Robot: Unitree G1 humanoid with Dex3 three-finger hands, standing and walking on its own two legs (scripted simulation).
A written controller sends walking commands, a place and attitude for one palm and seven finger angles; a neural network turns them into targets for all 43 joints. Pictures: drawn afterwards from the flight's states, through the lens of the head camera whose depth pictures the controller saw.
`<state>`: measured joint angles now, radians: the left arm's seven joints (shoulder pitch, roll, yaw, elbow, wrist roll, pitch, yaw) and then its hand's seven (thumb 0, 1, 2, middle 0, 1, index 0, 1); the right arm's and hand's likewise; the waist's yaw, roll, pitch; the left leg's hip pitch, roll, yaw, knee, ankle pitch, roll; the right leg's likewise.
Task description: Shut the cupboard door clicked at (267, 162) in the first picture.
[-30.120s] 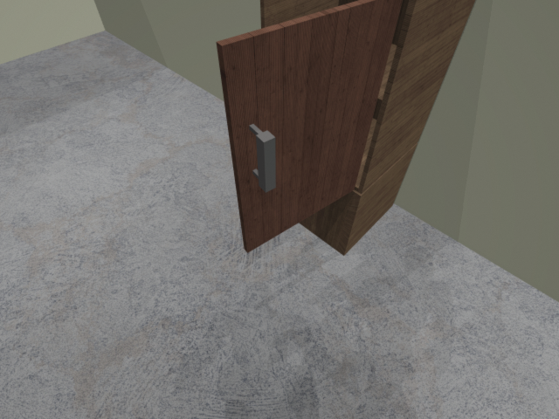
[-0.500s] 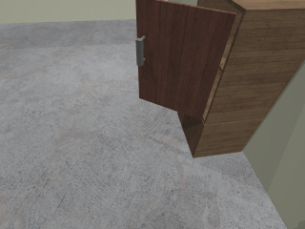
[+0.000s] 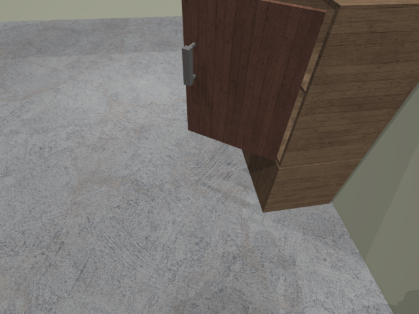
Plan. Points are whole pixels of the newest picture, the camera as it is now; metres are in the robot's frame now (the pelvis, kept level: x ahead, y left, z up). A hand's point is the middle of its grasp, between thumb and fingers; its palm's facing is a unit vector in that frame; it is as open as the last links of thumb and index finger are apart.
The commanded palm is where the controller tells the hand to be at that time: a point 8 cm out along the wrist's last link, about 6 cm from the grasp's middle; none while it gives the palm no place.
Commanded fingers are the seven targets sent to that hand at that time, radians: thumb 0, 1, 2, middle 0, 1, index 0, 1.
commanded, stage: look to check the result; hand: left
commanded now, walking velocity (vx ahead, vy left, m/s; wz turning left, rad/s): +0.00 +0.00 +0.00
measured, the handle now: (190, 64) +0.91 +0.11 +0.01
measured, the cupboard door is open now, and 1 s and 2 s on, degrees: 55 55 55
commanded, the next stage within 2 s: walk to a spot facing it in 0.10 s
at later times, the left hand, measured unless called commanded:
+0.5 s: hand out of the picture +0.02 +0.20 -0.20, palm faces +0.12 -0.97 -0.23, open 7.4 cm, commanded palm none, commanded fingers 0.00 0.90 0.90 -0.20 -0.30 -0.20 -0.30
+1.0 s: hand out of the picture +0.05 +0.24 -0.16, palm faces +0.37 -0.89 -0.27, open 7.4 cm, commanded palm none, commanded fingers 0.00 0.90 0.90 -0.20 -0.30 -0.20 -0.30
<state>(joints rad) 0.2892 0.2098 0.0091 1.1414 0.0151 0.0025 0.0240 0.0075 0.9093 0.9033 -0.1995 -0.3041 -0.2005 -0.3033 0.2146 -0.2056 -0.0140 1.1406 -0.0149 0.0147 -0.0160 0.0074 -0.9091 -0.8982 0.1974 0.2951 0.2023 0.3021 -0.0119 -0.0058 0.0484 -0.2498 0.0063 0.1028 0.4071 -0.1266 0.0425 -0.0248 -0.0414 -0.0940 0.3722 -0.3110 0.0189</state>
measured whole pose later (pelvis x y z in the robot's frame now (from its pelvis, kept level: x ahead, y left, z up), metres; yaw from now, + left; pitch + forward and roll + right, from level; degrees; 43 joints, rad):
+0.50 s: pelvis +0.02 +0.01 -0.02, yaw +7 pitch -2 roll -2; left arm 0.25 0.20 0.05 1.04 0.03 0.03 0.04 0.01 0.91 0.90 -0.20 -0.30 -0.20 -0.30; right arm 0.23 -0.19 -0.03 1.07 -0.03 0.07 0.00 0.01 -0.91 -0.90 0.20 0.30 0.20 0.30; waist -0.02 0.00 0.10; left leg -0.40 0.01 0.07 0.77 -0.37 0.01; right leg -0.05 -0.07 -0.20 0.55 -0.45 0.03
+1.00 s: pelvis +0.02 +0.00 +0.00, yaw +24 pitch +4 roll -2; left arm 0.12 0.24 0.06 0.87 0.02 0.05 0.02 0.01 0.91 0.90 -0.20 -0.30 -0.20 -0.30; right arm 0.21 -0.23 -0.07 0.94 -0.04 0.06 0.00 0.01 -0.91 -0.90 0.20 0.30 0.20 0.30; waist -0.05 0.03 0.06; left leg -0.40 -0.10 -0.16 0.45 -0.09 0.05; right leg -0.38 0.00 0.03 0.77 -0.41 0.05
